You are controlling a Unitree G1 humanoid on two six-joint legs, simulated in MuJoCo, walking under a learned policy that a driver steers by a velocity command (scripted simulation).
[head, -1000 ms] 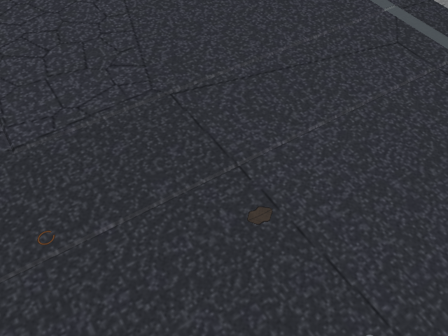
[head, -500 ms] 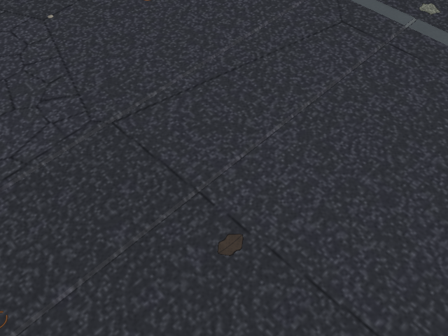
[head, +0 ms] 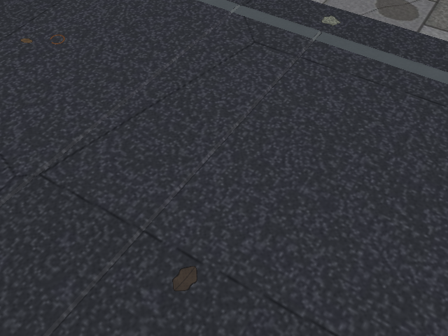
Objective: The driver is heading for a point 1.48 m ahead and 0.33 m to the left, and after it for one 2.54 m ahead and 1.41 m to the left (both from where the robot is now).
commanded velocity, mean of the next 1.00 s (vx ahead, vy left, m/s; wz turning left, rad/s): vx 0.21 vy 0.00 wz -0.03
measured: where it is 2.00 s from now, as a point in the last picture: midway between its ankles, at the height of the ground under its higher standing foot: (212, 223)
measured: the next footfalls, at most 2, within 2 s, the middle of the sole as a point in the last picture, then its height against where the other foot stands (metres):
right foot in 1.12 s outside the picture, level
left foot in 1.66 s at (179, 248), level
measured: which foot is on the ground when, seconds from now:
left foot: down 0.00-1.00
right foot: down 0.00-0.62, up 0.64-1.00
